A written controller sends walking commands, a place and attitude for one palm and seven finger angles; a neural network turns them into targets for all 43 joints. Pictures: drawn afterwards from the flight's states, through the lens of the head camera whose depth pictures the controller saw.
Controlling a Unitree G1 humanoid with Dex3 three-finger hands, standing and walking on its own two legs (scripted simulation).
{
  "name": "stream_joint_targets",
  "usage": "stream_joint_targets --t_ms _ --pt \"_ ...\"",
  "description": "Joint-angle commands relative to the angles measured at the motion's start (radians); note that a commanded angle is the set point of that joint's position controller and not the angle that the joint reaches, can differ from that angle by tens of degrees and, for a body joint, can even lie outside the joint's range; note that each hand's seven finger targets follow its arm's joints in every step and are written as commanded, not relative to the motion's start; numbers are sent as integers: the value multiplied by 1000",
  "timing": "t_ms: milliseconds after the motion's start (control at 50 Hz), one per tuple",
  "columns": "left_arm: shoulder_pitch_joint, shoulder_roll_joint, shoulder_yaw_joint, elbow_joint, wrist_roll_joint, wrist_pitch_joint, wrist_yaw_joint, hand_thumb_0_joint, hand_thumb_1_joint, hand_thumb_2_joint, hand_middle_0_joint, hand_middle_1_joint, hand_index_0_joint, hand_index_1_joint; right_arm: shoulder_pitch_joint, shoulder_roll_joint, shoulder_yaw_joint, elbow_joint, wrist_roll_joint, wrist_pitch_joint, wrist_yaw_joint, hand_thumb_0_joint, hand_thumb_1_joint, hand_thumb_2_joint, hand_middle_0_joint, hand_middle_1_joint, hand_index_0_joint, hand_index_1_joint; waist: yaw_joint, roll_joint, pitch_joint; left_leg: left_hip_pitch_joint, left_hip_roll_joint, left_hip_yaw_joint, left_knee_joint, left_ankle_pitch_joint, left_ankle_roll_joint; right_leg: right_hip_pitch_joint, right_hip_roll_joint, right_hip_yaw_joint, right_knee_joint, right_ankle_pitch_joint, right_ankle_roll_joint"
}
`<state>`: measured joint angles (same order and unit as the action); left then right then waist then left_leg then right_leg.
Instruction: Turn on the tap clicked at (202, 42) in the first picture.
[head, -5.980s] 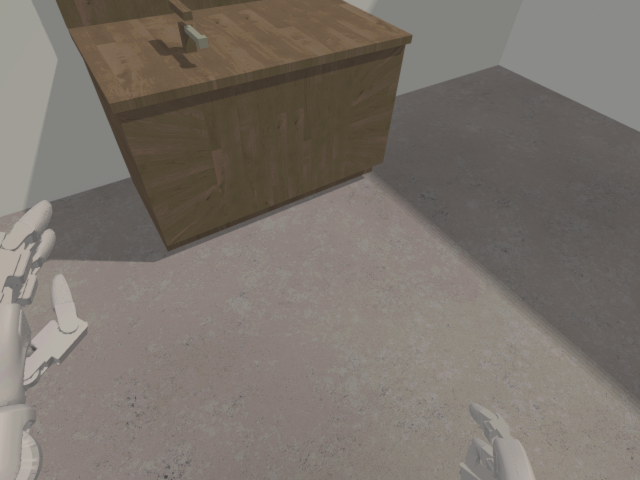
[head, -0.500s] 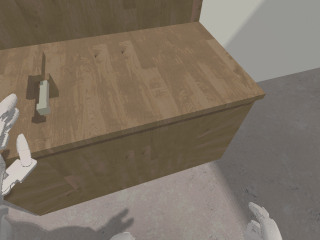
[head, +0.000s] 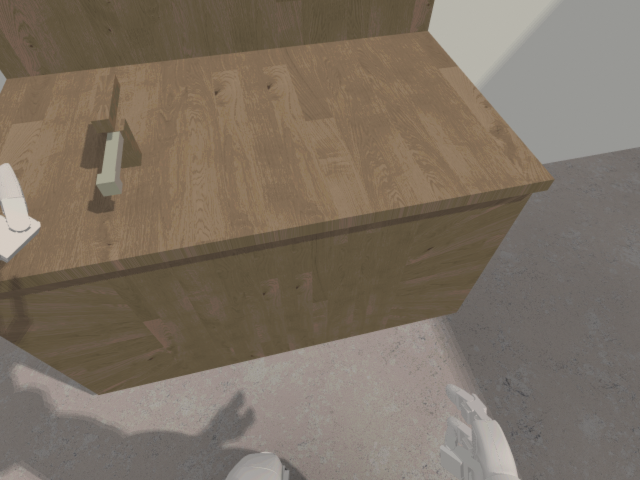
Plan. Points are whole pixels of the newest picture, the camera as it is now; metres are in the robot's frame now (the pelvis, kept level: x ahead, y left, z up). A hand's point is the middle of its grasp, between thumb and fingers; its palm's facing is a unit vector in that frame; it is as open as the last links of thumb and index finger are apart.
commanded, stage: come to a stop and stand still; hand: left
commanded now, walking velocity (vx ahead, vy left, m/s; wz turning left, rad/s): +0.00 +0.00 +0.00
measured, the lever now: (109, 184) +0.48 +0.42 +0.02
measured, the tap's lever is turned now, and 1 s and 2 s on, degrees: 0 0 0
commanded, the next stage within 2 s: look again from close up in 1.26 s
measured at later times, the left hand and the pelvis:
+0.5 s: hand (32, 331) +0.17 +0.25 +0.20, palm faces +0.40 -0.86 -0.30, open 7.5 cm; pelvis -0.06 +0.01 +0.01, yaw -3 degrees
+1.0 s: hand out of the picture +0.12 +0.31 +0.17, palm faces +0.40 -0.86 -0.33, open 7.5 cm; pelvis -0.09 +0.07 +0.01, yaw -3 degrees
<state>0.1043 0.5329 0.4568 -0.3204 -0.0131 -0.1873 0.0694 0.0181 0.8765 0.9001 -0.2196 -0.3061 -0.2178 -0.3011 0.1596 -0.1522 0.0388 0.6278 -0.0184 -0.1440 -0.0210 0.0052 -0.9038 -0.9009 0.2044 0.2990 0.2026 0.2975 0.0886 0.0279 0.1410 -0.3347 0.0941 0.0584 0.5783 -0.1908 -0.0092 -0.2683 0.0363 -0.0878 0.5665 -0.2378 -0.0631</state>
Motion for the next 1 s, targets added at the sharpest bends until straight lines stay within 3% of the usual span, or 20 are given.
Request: stream_joint_targets --t_ms 0,60,120,180,240,300,380,480,520,560,620,660,700,760,780,800,840,860,940,980 --pt "209 -78 -53 -192 -49 -18 -20 0 900 900 -200 -300 -200 -300 17 -163 -96 -201 54 -64 31 0 -900 -900 200 300 200 300 -48 -37 -358 226 -15 1 -95 213 52 146 -133 165 -93 379 104" --pt "336 -25 -30 -315 -34 -10 -11 0 900 900 -200 -300 -200 -300 -48 -145 -70 -245 51 -44 32 0 -900 -900 200 300 200 300 -38 -144 -269 95 -48 17 -43 -51 46 80 -152 202 -261 86 133" --pt "329 80 84 -342 -35 -20 25 0 900 900 -200 -300 -200 -300 -42 -146 -69 -244 41 -35 -4 0 -900 -900 200 300 200 300 -42 -252 -206 52 -102 -2 61 -144 21 -36 -214 272 -364 -230 33" --pt "220 84 99 -377 -35 -42 58 0 900 900 -200 -300 -200 -300 -33 -146 -56 -216 26 -49 -31 0 -900 -900 200 300 200 300 -66 -112 -201 139 -99 -26 -36 -110 25 -100 -193 266 -333 -277 -11" --pt "134 62 68 -352 -29 -69 81 0 900 900 -200 -300 -200 -300 -21 -188 -64 -205 17 -62 -46 0 -900 -900 200 300 200 300 -58 124 -170 110 -24 -133 -261 -168 58 -22 -65 196 -216 -197 33" --pt "83 28 20 -321 -8 -87 66 0 900 900 -200 -300 -200 -300 -17 -185 -63 -214 21 -71 -43 0 -900 -900 200 300 200 300 -58 196 -128 -47 -18 -136 -322 -432 76 73 -30 174 -197 -239 64" --pt "102 -46 -77 -261 6 -76 49 0 900 900 -200 -300 -200 -300 -1 -184 -65 -205 16 -77 -18 0 -900 -900 200 300 200 300 -60 9 -148 -6 -82 -65 -211 -264 53 92 -36 170 -268 -173 69" --pt "166 -23 -56 -197 -6 -52 45 0 900 900 -200 -300 -200 -300 35 -170 -61 -175 9 -47 -26 0 -900 -900 200 300 200 300 -70 -171 -130 179 -160 -10 86 -200 7 -242 -166 281 -465 -515 -6" --pt "146 -5 -32 -214 -13 -41 44 0 900 900 -200 -300 -200 -300 24 -155 -50 -167 6 -33 -27 0 -900 -900 200 300 200 300 -82 -159 -143 215 -149 -23 41 -180 8 -263 -151 213 -396 -461 -11" --pt "104 16 -6 -262 -18 -49 45 0 900 900 -200 -300 -200 -300 14 -161 -47 -172 7 -29 -26 0 -900 -900 200 300 200 300 -90 -45 -163 181 -113 -95 -134 -235 18 -175 -68 137 -220 -354 35" --pt "24 43 32 -388 -6 -63 51 0 900 900 -200 -300 -200 -300 -36 -147 -54 -222 15 -46 -26 0 -900 -900 200 300 200 300 -60 293 -154 -237 104 -406 -563 -691 120 138 74 81 333 -156 90" --pt "61 12 13 -333 -5 -50 38 0 900 900 -200 -300 -200 -300 -28 -141 -67 -217 10 -50 -7 0 -900 -900 200 300 200 300 -59 225 -131 -284 100 -351 -572 -600 132 163 66 89 414 -164 71" --pt "123 -6 -5 -372 -1 -54 42 0 900 900 -200 -300 -200 -300 -35 -146 -64 -221 11 -67 6 0 -900 -900 200 300 200 300 -46 159 -190 -89 43 -228 -494 -463 102 142 45 30 183 -167 60" --pt "258 1 -7 -361 -5 -47 49 0 900 900 -200 -300 -200 -300 -43 -148 -58 -216 -6 -61 9 0 -900 -900 200 300 200 300 -40 108 -217 -35 -3 -210 -394 -381 43 253 20 41 -217 -172 30" --pt "268 -1 -9 -355 -6 -44 45 0 900 900 -200 -300 -200 -300 -48 -147 -59 -214 -12 -51 10 0 -900 -900 200 300 200 300 -44 35 -183 -34 -48 -153 -294 -287 15 223 -17 97 -327 -170 24" --pt "295 14 10 -320 -7 -42 44 0 900 900 -200 -300 -200 -300 -45 -150 -62 -205 -19 -35 13 0 -900 -900 200 300 200 300 -53 -78 -168 -22 -103 -88 -81 -168 -4 137 -140 267 -429 -179 -8" --pt "157 9 -6 -353 -23 -50 50 0 900 900 -200 -300 -200 -300 -45 -160 -60 -179 -11 -24 -2 0 -900 -900 200 300 200 300 -56 -198 -136 -22 -119 -84 318 -87 -25 -81 -359 471 -489 -242 -155" --pt "167 -45 -46 -283 -22 -33 47 0 900 900 -200 -300 -200 -300 -8 -160 -66 -158 1 -35 -9 0 -900 -900 200 300 200 300 -69 -218 -150 -39 -108 -115 322 -103 -20 -77 -325 408 -447 -256 -148" --pt "138 -32 -40 -251 -19 -35 63 0 900 900 -200 -300 -200 -300 -16 -156 -58 -138 14 -58 -33 0 -900 -900 200 300 200 300 -70 -14 -190 165 -120 -54 -140 -40 5 -3 -161 224 -272 -110 -43" --pt "91 -41 -60 -324 -16 -49 70 0 900 900 -200 -300 -200 -300 -22 -176 -70 -152 16 -74 -34 0 -900 -900 200 300 200 300 -63 97 -234 288 -24 -177 -244 47 44 -16 -69 163 -139 -40 23"
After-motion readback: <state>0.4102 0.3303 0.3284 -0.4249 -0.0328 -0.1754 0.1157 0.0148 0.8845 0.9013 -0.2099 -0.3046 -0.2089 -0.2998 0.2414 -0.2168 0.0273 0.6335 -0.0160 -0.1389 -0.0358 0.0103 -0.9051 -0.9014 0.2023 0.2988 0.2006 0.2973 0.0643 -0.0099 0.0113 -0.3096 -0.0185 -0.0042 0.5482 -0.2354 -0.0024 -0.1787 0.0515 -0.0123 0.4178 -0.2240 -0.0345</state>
